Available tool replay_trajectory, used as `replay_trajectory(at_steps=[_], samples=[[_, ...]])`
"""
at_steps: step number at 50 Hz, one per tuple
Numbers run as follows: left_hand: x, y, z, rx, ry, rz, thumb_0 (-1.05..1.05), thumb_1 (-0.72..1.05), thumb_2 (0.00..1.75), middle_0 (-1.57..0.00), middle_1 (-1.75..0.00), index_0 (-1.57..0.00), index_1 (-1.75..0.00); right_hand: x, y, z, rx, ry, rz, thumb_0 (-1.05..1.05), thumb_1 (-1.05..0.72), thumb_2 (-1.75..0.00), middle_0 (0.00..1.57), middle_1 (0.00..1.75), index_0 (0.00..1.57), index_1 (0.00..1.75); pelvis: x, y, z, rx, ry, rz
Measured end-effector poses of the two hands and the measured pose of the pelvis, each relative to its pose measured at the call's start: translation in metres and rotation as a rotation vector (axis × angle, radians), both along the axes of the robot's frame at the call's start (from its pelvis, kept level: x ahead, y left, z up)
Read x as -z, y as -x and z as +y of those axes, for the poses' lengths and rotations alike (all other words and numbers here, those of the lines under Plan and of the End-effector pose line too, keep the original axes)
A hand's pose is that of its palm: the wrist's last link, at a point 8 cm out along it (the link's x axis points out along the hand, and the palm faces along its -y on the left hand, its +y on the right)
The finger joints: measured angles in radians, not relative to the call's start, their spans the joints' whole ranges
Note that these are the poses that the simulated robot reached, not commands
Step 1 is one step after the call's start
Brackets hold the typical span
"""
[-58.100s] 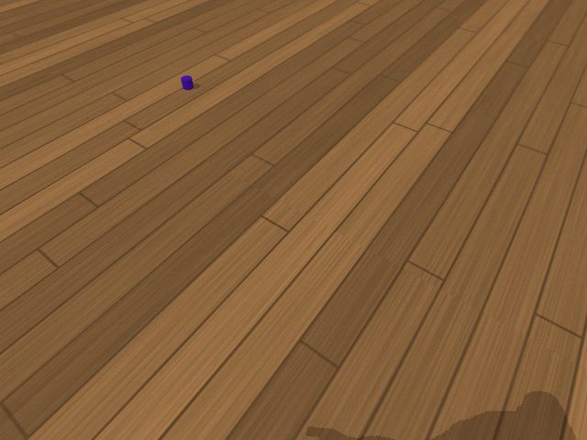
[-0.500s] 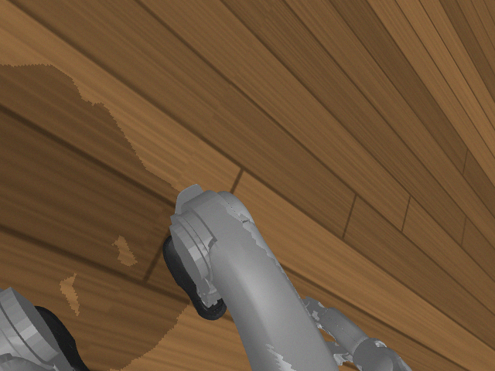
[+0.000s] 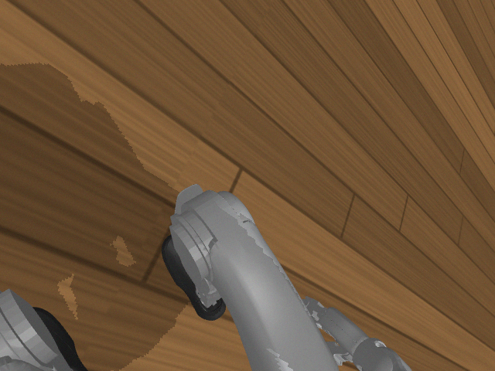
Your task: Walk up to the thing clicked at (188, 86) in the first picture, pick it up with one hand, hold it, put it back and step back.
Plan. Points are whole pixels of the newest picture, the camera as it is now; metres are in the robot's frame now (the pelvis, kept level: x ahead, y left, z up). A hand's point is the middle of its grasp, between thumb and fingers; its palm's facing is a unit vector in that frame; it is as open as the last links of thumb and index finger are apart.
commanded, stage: rest palm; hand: left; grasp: from above
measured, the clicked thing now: out of the picture +0.51 +0.35 -0.29
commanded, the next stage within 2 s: close in 0.90 s
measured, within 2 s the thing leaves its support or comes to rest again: neither
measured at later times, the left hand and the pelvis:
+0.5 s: hand out of the picture +0.49 +0.33 -0.26, palm faces -0.42 -0.16 -0.89, open 14.0 cm; pelvis +0.00 +0.00 +0.00, yaw +0 degrees
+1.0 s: hand out of the picture +0.49 +0.33 -0.26, palm faces -0.42 -0.16 -0.89, open 13.9 cm; pelvis +0.00 +0.00 +0.00, yaw +0 degrees
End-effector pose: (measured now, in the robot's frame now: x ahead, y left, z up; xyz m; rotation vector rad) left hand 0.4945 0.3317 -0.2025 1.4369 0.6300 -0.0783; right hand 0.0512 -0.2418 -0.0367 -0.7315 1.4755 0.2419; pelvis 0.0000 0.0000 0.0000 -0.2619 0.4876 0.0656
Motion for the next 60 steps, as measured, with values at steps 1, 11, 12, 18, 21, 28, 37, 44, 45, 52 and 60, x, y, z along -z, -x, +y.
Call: replay_trajectory(at_steps=[1, 11, 12, 18, 21, 28, 37, 44, 45, 52, 60], samples=[[-0.0001, 0.0000, 0.0002, 0.000, 0.000, 0.001, 0.00, -0.49, 0.92, -0.07, -1.06, -0.08, -1.04, 0.0001, -0.0002, -0.0001, -0.002, 0.000, 0.000, 0.00, -0.91, -0.91, 0.20, 0.30, 0.20, 0.30, 0.0001, 0.0000, -0.0001, 0.000, 0.000, 0.000], [0.0001, -0.0001, 0.0000, 0.002, -0.001, 0.004, 0.00, -0.48, 0.91, -0.07, -1.06, -0.09, -1.05, 0.0004, -0.0009, -0.0004, -0.010, 0.004, 0.005, 0.00, -0.91, -0.91, 0.20, 0.30, 0.20, 0.30, -0.0007, 0.0001, -0.0002, 0.000, -0.001, 0.000], [0.0002, -0.0002, -0.0004, 0.003, 0.000, 0.003, 0.00, -0.48, 0.91, -0.07, -1.06, -0.09, -1.05, 0.0003, -0.0009, -0.0003, -0.010, 0.004, 0.006, 0.00, -0.91, -0.91, 0.20, 0.30, 0.20, 0.30, -0.0008, 0.0001, -0.0002, 0.000, -0.001, 0.000], [0.0010, -0.0003, -0.0021, 0.006, 0.001, 0.003, 0.00, -0.48, 0.91, -0.07, -1.06, -0.09, -1.04, 0.0001, -0.0004, -0.0005, -0.011, 0.004, 0.007, 0.00, -0.91, -0.91, 0.20, 0.30, 0.20, 0.30, -0.0008, 0.0000, -0.0005, 0.000, 0.000, 0.001], [0.0016, 0.0000, -0.0020, 0.005, -0.001, 0.004, 0.00, -0.48, 0.92, -0.07, -1.06, -0.08, -1.04, 0.0003, 0.0000, -0.0010, -0.011, 0.002, 0.006, 0.00, -0.91, -0.91, 0.20, 0.30, 0.20, 0.30, -0.0003, 0.0002, -0.0007, 0.001, -0.001, -0.002], [0.0014, -0.0006, -0.0004, -0.005, -0.003, -0.002, 0.00, -0.48, 0.92, -0.08, -1.05, -0.09, -1.04, 0.0013, 0.0006, -0.0016, -0.013, 0.004, 0.007, 0.00, -0.91, -0.91, 0.20, 0.30, 0.20, 0.30, 0.0007, 0.0011, -0.0006, 0.002, -0.003, -0.006], [0.0008, 0.0000, 0.0003, 0.003, -0.001, 0.005, 0.00, -0.47, 0.91, -0.08, -1.05, -0.09, -1.04, 0.0017, 0.0007, -0.0003, -0.014, 0.008, 0.006, 0.00, -0.90, -0.90, 0.20, 0.30, 0.20, 0.30, 0.0010, 0.0011, 0.0001, 0.002, 0.000, -0.006], [0.0024, 0.0024, 0.0009, 0.008, -0.001, 0.012, 0.00, -0.47, 0.91, -0.08, -1.05, -0.09, -1.03, 0.0016, -0.0001, 0.0001, -0.016, 0.006, 0.006, 0.00, -0.90, -0.90, 0.20, 0.30, 0.20, 0.30, 0.0005, 0.0008, 0.0001, 0.001, 0.000, -0.006], [0.0027, 0.0026, 0.0008, 0.009, 0.000, 0.012, 0.00, -0.46, 0.91, -0.08, -1.05, -0.09, -1.03, 0.0017, -0.0002, 0.0001, -0.016, 0.005, 0.006, 0.00, -0.90, -0.90, 0.20, 0.30, 0.20, 0.30, 0.0005, 0.0008, 0.0001, 0.001, 0.000, -0.006], [0.0037, 0.0013, 0.0008, 0.005, 0.003, -0.001, 0.00, -0.45, 0.92, -0.09, -1.04, -0.10, -1.03, 0.0015, -0.0012, -0.0004, -0.017, 0.006, 0.004, 0.00, -0.90, -0.90, 0.20, 0.30, 0.20, 0.30, 0.0012, 0.0009, 0.0001, 0.002, 0.000, -0.006], [0.0022, -0.0002, 0.0024, -0.001, -0.005, -0.001, 0.00, -0.37, 0.85, -0.12, -1.05, -0.15, -1.02, 0.0021, -0.0019, -0.0008, -0.015, 0.004, 0.004, 0.00, -0.90, -0.90, 0.20, 0.30, 0.20, 0.30, 0.0015, 0.0005, 0.0002, 0.001, 0.000, -0.004]])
